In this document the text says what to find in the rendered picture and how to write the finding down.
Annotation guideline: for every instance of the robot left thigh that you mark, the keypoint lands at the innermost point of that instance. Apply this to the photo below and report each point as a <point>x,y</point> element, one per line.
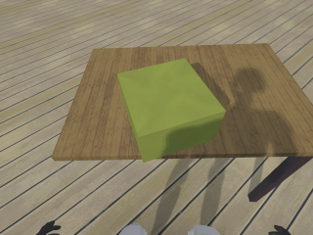
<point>133,229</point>

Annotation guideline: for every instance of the table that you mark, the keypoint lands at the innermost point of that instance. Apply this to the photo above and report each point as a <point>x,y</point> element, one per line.
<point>267,113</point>

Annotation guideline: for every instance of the robot right hand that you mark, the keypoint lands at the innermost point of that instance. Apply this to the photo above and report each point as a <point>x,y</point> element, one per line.
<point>280,231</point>

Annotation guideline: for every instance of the robot right thigh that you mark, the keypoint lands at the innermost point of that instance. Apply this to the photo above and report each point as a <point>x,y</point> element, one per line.
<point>203,230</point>

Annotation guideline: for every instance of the carton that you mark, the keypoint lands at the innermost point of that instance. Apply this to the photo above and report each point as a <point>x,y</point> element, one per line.
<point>170,109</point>

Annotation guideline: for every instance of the robot left hand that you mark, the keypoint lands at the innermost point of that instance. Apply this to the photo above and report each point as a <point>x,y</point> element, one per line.
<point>48,227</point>

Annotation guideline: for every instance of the robot thigh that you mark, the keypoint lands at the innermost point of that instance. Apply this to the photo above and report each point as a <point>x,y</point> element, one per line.
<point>133,229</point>
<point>203,230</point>

